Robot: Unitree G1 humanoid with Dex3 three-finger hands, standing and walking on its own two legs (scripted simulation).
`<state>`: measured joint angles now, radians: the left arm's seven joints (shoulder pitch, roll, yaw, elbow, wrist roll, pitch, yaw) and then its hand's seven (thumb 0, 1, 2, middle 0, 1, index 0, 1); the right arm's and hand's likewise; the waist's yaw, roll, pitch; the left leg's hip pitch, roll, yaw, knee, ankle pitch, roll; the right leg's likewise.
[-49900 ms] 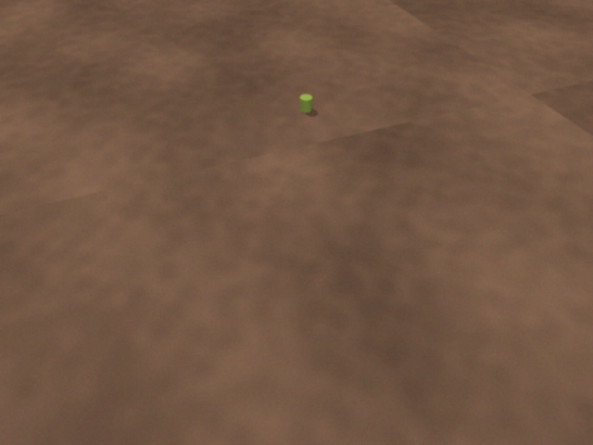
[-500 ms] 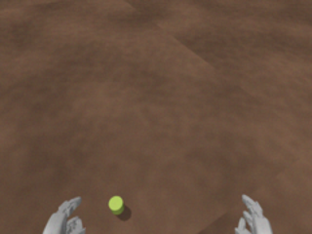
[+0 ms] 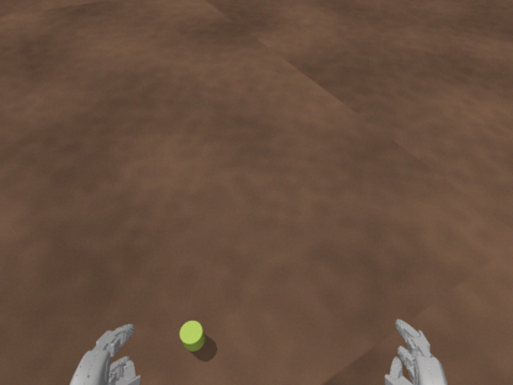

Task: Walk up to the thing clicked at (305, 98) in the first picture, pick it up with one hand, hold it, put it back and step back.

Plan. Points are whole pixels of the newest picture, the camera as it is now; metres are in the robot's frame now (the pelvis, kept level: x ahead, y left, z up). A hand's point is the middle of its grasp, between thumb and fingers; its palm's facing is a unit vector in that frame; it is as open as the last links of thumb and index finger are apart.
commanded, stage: stand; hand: left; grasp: from above
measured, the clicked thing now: (192, 336) +0.43 +0.22 -0.67
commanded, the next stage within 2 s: none
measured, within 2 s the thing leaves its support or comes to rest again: neither
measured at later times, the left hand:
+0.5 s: hand out of the picture +0.05 +0.24 -0.11, palm faces +0.03 -0.95 -0.32, open 7.3 cm
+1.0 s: hand out of the picture +0.04 +0.23 -0.10, palm faces +0.01 -0.94 -0.34, open 7.3 cm
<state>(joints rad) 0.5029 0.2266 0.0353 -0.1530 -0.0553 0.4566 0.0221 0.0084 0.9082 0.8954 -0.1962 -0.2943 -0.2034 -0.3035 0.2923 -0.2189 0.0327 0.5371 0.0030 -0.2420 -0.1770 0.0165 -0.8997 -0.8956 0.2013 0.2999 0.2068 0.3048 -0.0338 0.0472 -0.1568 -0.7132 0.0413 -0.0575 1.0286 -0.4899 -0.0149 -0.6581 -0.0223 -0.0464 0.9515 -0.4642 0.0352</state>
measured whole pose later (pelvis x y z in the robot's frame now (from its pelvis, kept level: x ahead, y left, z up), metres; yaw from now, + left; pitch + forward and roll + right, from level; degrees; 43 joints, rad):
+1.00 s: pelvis -0.01 -0.01 +0.07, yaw -1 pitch -5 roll +0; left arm 0.17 0.28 0.03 1.13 0.03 0.00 0.03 0.00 0.91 0.90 -0.20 -0.30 -0.21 -0.30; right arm 0.17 -0.30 -0.03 1.11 -0.03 0.01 -0.01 0.01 -0.90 -0.90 0.20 0.30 0.20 0.30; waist 0.01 0.02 0.07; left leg -0.12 0.02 0.01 0.39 -0.19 -0.01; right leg -0.12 -0.04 0.00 0.40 -0.19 0.03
